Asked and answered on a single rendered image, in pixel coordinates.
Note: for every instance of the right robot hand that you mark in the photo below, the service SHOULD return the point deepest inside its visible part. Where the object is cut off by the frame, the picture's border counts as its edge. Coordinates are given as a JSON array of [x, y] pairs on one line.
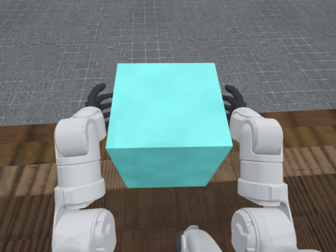
[[236, 102]]

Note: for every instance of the robot left upper arm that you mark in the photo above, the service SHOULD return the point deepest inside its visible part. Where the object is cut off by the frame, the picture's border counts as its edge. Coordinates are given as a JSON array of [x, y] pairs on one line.
[[86, 230]]

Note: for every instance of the robot right forearm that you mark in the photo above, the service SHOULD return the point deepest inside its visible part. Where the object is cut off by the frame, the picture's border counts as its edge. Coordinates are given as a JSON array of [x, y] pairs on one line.
[[261, 149]]

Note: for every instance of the carton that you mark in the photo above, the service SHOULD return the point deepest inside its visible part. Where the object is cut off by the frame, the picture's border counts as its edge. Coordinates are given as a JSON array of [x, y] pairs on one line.
[[168, 125]]

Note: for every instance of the robot right upper arm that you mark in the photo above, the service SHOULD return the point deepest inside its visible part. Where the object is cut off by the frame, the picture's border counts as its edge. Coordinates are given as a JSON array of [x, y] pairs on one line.
[[263, 230]]

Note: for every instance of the robot left forearm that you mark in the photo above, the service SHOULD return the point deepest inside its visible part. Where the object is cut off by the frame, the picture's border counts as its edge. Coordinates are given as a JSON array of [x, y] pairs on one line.
[[77, 153]]

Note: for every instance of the left robot hand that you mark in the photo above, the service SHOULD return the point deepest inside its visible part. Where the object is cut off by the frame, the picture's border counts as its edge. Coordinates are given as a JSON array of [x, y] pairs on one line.
[[95, 101]]

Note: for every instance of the right robot shin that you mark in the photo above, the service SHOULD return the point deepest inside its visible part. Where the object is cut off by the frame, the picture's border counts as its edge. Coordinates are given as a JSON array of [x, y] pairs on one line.
[[189, 228]]

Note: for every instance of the robot right thigh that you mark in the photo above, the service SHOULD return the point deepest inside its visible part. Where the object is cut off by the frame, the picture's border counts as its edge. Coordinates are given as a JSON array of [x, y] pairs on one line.
[[196, 240]]

